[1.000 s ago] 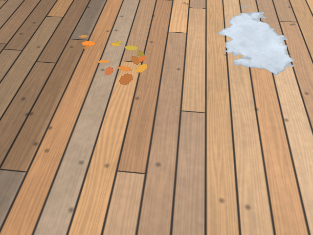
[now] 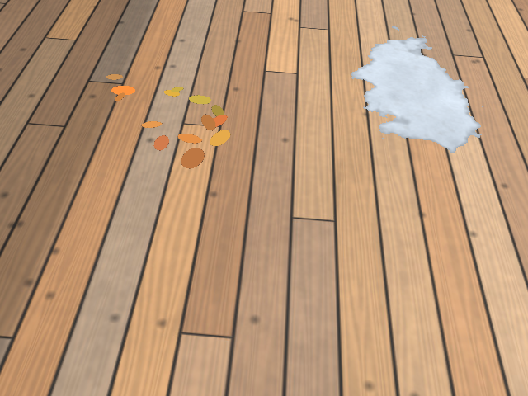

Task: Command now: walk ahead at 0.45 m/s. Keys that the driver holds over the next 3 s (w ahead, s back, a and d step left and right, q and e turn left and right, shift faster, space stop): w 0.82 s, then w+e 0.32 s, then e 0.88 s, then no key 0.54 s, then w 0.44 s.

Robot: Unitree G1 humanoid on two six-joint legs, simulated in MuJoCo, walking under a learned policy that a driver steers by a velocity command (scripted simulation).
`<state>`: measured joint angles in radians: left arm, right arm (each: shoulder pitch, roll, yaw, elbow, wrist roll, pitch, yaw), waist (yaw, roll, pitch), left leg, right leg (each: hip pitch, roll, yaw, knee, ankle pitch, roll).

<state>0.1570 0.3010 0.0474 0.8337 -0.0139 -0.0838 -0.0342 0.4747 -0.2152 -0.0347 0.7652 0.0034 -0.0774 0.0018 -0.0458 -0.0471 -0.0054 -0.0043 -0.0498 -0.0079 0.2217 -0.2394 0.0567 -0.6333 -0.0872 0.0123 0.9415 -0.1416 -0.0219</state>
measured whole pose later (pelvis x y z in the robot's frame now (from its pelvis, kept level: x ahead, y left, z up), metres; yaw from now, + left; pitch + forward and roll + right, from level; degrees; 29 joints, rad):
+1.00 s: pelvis +0.57 +0.02 +0.00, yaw -3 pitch +0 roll +1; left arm 0.25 0.31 0.05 0.84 -0.03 -0.05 0.00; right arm 0.28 -0.26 -0.04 0.81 -0.02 -0.11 0.03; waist -0.02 -0.05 0.03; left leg -0.17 -0.04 0.10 0.32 -0.16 0.06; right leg -0.61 -0.09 0.08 1.09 -0.22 -0.01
